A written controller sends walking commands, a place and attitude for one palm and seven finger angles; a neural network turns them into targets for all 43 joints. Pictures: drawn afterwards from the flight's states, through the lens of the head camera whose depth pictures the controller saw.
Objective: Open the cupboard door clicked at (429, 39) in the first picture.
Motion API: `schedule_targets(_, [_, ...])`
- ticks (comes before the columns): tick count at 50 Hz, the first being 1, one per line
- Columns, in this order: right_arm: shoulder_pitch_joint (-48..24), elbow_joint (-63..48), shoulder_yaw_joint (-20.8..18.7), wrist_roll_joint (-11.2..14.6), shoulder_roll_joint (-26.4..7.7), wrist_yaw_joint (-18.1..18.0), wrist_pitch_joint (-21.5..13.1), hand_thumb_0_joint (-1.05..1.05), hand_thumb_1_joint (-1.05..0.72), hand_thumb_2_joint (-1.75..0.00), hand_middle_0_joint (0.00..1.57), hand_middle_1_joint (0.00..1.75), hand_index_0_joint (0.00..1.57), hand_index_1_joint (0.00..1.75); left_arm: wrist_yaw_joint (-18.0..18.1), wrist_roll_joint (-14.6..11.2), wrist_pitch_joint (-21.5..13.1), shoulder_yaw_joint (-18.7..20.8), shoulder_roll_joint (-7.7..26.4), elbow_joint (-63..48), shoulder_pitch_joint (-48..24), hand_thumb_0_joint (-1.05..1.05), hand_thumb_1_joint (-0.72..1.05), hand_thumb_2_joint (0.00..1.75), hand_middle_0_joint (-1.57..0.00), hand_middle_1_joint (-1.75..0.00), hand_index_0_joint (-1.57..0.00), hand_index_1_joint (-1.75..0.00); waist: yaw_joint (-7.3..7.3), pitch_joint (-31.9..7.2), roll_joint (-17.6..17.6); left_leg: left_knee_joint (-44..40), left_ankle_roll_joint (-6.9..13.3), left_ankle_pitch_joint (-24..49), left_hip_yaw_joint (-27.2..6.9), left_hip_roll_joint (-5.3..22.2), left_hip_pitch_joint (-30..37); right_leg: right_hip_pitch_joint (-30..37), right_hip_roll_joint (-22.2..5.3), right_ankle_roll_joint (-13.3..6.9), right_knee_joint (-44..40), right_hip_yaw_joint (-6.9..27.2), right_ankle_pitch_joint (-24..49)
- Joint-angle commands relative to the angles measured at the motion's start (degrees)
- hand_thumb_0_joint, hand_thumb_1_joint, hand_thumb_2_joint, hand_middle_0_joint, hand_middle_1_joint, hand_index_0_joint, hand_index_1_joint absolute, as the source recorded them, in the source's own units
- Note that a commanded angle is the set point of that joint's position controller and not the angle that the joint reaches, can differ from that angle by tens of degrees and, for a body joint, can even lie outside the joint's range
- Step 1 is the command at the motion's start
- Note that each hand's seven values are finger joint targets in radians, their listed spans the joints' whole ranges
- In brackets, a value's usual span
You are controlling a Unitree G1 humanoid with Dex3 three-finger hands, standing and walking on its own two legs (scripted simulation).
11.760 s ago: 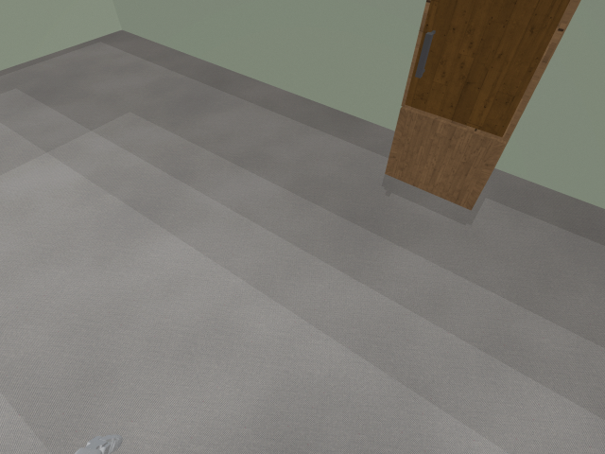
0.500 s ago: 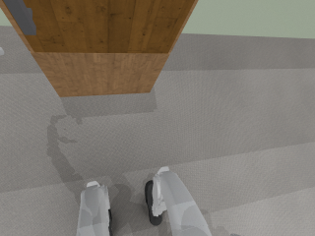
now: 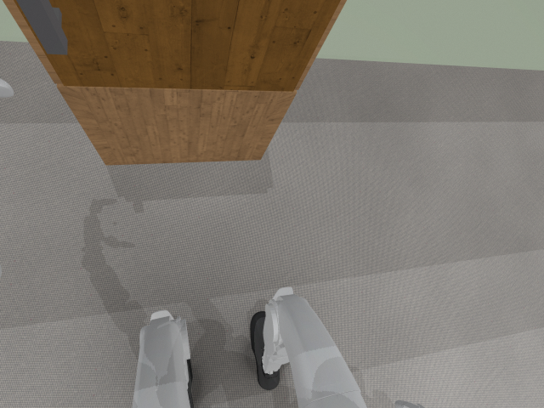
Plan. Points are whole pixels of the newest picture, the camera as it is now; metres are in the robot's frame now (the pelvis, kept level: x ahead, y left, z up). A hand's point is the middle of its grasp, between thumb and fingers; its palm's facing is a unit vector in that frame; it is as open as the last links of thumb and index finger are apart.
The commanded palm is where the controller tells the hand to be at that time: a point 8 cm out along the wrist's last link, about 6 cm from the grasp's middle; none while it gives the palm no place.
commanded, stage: slide the fingers in behind the handle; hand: left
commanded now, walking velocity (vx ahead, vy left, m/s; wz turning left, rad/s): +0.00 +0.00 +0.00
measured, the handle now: out of the picture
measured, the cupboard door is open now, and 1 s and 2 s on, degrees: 0 0 0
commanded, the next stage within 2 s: close the thumb around the handle in 1.38 s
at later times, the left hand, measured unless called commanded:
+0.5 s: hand out of the picture +0.57 +0.26 +0.05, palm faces +0.04 -1.00 -0.02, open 14.0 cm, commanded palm +0.55 +0.26 +0.05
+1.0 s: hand (40, 27) +0.56 +0.22 +0.05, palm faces +0.04 -1.00 -0.02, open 14.0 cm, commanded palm +0.55 +0.24 +0.05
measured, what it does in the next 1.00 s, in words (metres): stands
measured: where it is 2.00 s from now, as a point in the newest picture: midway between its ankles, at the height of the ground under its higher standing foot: (225, 380)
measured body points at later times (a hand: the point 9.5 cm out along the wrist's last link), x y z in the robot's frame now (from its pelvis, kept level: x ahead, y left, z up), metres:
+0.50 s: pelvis +0.00 +0.00 +0.00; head +0.22 +0.06 +0.40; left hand +0.56 +0.31 +0.05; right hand -0.01 -0.25 -0.09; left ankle +0.01 +0.10 -0.57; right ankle +0.06 -0.13 -0.57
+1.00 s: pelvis +0.01 -0.01 +0.01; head +0.21 +0.04 +0.41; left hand +0.55 +0.27 +0.06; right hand +0.02 -0.27 -0.09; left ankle +0.01 +0.10 -0.57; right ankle +0.06 -0.13 -0.57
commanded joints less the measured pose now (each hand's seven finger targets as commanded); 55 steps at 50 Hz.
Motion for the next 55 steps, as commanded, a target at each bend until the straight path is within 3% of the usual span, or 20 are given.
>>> schedule_targets(1, [13.3,-0.5,-5.3,-0.6,-12.9,-0.9,-0.5,0.0,-0.9,-0.9,0.2,0.3,0.2,0.3,2.0,-0.8,-4.9,1.4,14.8,-13.5,-22.7,0.0,-0.5,0.3,-0.3,-1.2,-0.3,-1.2,0.05,-35.4,19.8,-9.9,0.5,30.9,-3.0,-0.6,32.6,13.7,2.7,-1.9,-6.4,1.9,13.1])
schedule_targets(2, [13.2,-0.5,-5.2,-0.7,-12.8,-0.8,-0.6,0.0,-0.9,-0.9,0.2,0.3,0.2,0.3,2.4,-0.4,-5.2,0.7,14.2,-13.7,-23.9,0.0,-0.5,0.3,-0.3,-1.2,-0.3,-1.2,-0.26,-35.3,21.4,-9.9,0.4,31.6,-3.2,-0.6,33.3,12.4,2.6,-2.1,-6.2,2.0,13.0])
schedule_targets(3, [13.3,-0.4,-5.1,-0.8,-12.9,-0.8,-0.5,0.0,-0.9,-0.9,0.2,0.3,0.2,0.3,3.0,-0.2,-5.4,2.1,15.9,-14.1,-23.8,0.0,-0.5,0.3,-0.3,-1.2,-0.3,-1.2,0.28,-35.9,21.8,-10.0,0.2,31.8,-3.2,-0.6,33.7,12.9,2.6,-2.1,-6.0,1.9,13.1])
schedule_targets(5, [13.3,-0.5,-5.1,-0.7,-12.8,-0.7,-0.4,0.0,-0.9,-0.9,0.2,0.3,0.2,0.3,3.6,0.1,-5.2,1.3,14.5,-13.6,-23.0,0.0,-0.5,0.3,-0.3,-1.2,-0.3,-1.2,0.15,-35.6,20.7,-10.3,0.2,31.6,-3.1,-0.6,33.5,13.4,2.6,-2.0,-6.2,1.8,13.0])
schedule_targets(9, [13.4,-0.4,-5.4,-0.9,-12.7,-0.3,-0.4,0.0,-0.9,-0.9,0.2,0.3,0.2,0.3,4.6,0.4,-5.3,0.3,12.7,-15.3,-23.9,0.0,-0.5,0.3,-0.3,-1.2,-0.3,-1.2,0.22,-36.8,22.5,-11.1,-0.4,32.7,-4.1,-0.4,36.6,11.9,2.4,-2.1,-6.3,1.6,12.6])
schedule_targets(12, [13.6,-0.5,-5.3,-0.8,-12.6,-0.4,-0.4,0.0,-0.9,-0.9,0.2,0.3,0.2,0.3,4.8,-0.1,-5.1,1.6,13.0,-13.3,-22.5,0.0,-0.5,0.3,-0.3,-1.2,-0.3,-1.2,0.02,-35.5,18.6,-11.0,0.4,30.6,-3.5,-0.6,33.1,14.5,2.5,-2.0,-6.6,1.9,12.9])
schedule_targets(18, [14.0,-0.3,-5.5,-0.9,-12.5,-0.2,-0.4,0.0,-0.9,-0.9,0.2,0.3,0.2,0.3,5.5,0.1,-5.5,0.4,11.0,-13.6,-21.8,0.0,-0.5,0.3,-0.3,-1.2,-0.3,-1.2,0.41,-35.5,18.7,-11.7,0.2,30.5,-3.2,-0.7,32.9,15.1,2.5,-2.0,-6.9,2.0,12.9])
schedule_targets(20, [13.7,0.0,-5.4,-0.8,-12.3,-0.2,-0.5,0.0,-0.9,-0.9,0.2,0.3,0.2,0.3,5.9,0.1,-5.4,-0.8,9.3,-11.7,-21.7,0.0,-0.5,0.3,-0.3,-1.2,-0.3,-1.2,-0.24,-33.4,17.6,-11.7,0.4,28.3,-2.8,-0.7,31.2,14.6,2.6,-1.9,-7.3,2.0,12.1])
schedule_targets(21, [14.0,0.1,-5.5,-1.0,-12.2,-0.2,-0.5,0.0,-0.9,-0.9,0.2,0.3,0.2,0.3,6.1,0.0,-5.5,-0.7,9.3,-12.3,-22.8,0.0,-0.5,0.3,-0.3,-1.2,-0.3,-1.2,-0.69,-33.6,16.4,-11.5,0.6,28.5,-2.8,-0.7,30.7,15.4,2.5,-1.8,-7.3,2.1,12.6])
schedule_targets(22, [14.1,0.1,-5.6,-1.0,-12.1,-0.2,-0.7,0.0,-0.9,-0.9,0.2,0.3,0.2,0.3,6.3,0.0,-5.9,-1.1,8.7,-13.1,-22.9,0.0,-0.5,0.3,-0.3,-1.2,-0.3,-1.2,-0.33,-34.1,18.5,-11.6,0.5,29.5,-3.0,-0.7,32.3,14.4,2.5,-2.1,-7.2,2.1,12.7])
schedule_targets(27, [14.4,0.2,-6.2,-1.1,-11.8,0.2,-0.7,0.0,-0.9,-0.9,0.2,0.3,0.2,0.3,7.1,-0.3,-6.8,-1.1,6.8,-14.5,-21.2,0.0,-0.5,0.3,-0.3,-1.2,-0.3,-1.2,0.57,-37.0,19.6,-11.7,-0.1,33.1,-3.1,-0.7,35.6,15.1,2.4,-2.2,-7.1,2.2,14.5])
schedule_targets(31, [14.1,0.2,-6.2,-1.1,-11.6,0.4,-0.5,0.0,-0.9,-0.9,0.2,0.3,0.2,0.3,8.1,-0.3,-6.6,-1.9,5.2,-14.1,-20.8,0.0,-0.5,0.3,-0.3,-1.2,-0.3,-1.2,0.3,-35.4,17.1,-11.8,0.4,31.3,-2.2,-1.0,32.8,17.5,2.5,-2.0,-7.9,2.7,15.0])
schedule_targets(36, [13.9,0.2,-6.2,-1.1,-11.3,0.3,-0.5,0.0,-0.9,-0.9,0.2,0.3,0.2,0.3,9.3,-0.3,-7.5,-0.8,6.1,-14.8,-21.0,0.0,-0.5,0.3,-0.3,-1.2,-0.3,-1.2,0.52,-35.6,15.9,-11.7,0.7,31.2,-1.5,-1.1,31.3,20.3,2.4,-2.0,-7.9,3.1,16.8])
schedule_targets(37, [13.8,0.0,-6.3,-1.2,-11.1,0.4,-0.6,0.0,-0.9,-0.9,0.2,0.3,0.2,0.3,9.4,-0.2,-8.2,-1.0,5.7,-16.4,-20.9,0.0,-0.5,0.3,-0.3,-1.2,-0.3,-1.2,1.0,-36.7,18.4,-11.7,0.4,33.1,-1.7,-1.1,33.3,19.4,2.3,-2.2,-7.5,3.2,17.5])
schedule_targets(38, [13.8,0.0,-6.5,-1.3,-11.2,0.6,-0.5,0.0,-0.9,-0.9,0.2,0.3,0.2,0.3,9.7,-0.1,-8.6,-0.4,6.1,-17.2,-20.2,0.0,-0.5,0.3,-0.3,-1.2,-0.3,-1.2,1.62,-38.6,18.5,-11.8,0.2,33.9,-1.7,-1.1,34.5,20.2,2.4,-2.2,-7.4,3.2,17.8])
schedule_targets(39, [13.4,0.1,-6.6,-1.2,-10.9,0.8,-0.7,0.0,-0.9,-0.9,0.2,0.3,0.2,0.3,9.7,-0.4,-8.9,-2.0,3.7,-17.8,-20.3,0.0,-0.5,0.3,-0.3,-1.2,-0.3,-1.2,1.06,-38.9,18.6,-11.5,0.2,34.6,-1.6,-1.2,34.9,20.0,2.3,-2.1,-7.6,3.3,18.7])
schedule_targets(44, [13.1,0.4,-6.8,-1.0,-10.9,0.7,-0.6,0.0,-0.9,-0.9,0.2,0.3,0.2,0.3,9.8,-1.0,-8.5,-3.7,0.6,-14.4,-19.6,0.0,-0.5,0.3,-0.3,-1.2,-0.3,-1.2,0.16,-34.8,14.3,-11.9,0.7,30.3,-1.0,-1.4,30.7,21.0,2.3,-1.8,-8.3,3.5,17.1])
schedule_targets(49, [13.0,0.5,-6.8,-1.0,-10.6,0.5,-0.8,0.0,-0.9,-0.9,0.2,0.3,0.2,0.3,10.7,-1.0,-8.8,-3.1,0.8,-13.7,-20.0,0.0,-0.5,0.3,-0.3,-1.2,-0.3,-1.2,0.41,-35.4,14.2,-11.6,0.8,29.1,-0.4,-1.6,29.4,22.1,2.2,-1.8,-8.3,4.0,17.3])
schedule_targets(51, [12.9,0.4,-6.6,-1.1,-10.7,0.3,-0.9,0.0,-0.9,-0.9,0.2,0.3,0.2,0.3,11.1,-0.7,-9.2,-1.2,3.6,-12.9,-20.2,0.0,-0.5,0.3,-0.3,-1.2,-0.3,-1.2,0.47,-35.1,11.8,-11.1,1.1,27.7,0.1,-1.8,26.3,24.2,2.3,-1.7,-8.1,4.5,17.5])
schedule_targets(55, [12.6,0.1,-6.3,-1.1,-10.6,0.2,-0.9,0.0,-0.9,-0.9,0.2,0.3,0.2,0.3,11.3,0.4,-10.3,-0.6,5.5,-13.5,-21.0,0.0,-0.5,0.3,-0.3,-1.2,-0.3,-1.2,1.12,-36.6,14.5,-10.8,1.0,28.4,0.1,-1.9,26.7,24.2,2.2,-1.9,-7.2,4.6,17.8])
